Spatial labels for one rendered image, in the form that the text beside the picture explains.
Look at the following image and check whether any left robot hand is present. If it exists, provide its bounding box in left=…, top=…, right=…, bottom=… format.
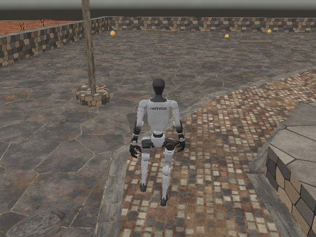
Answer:
left=129, top=145, right=141, bottom=158

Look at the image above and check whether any robot torso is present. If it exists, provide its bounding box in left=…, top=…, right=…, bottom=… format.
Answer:
left=147, top=99, right=170, bottom=148

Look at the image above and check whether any left robot forearm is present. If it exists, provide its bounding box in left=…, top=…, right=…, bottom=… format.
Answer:
left=131, top=120, right=141, bottom=146

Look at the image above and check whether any right robot hand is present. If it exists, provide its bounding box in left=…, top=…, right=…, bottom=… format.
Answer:
left=175, top=140, right=185, bottom=152

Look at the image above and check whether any robot right upper arm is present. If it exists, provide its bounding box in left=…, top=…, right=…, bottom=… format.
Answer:
left=169, top=100, right=181, bottom=127

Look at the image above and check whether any robot left upper arm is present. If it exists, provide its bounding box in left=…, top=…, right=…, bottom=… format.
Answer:
left=136, top=100, right=148, bottom=128

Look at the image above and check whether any robot right foot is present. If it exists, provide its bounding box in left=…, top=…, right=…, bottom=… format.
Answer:
left=160, top=194, right=168, bottom=207

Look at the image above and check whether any right robot forearm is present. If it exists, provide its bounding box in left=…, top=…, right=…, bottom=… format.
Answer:
left=176, top=121, right=185, bottom=142

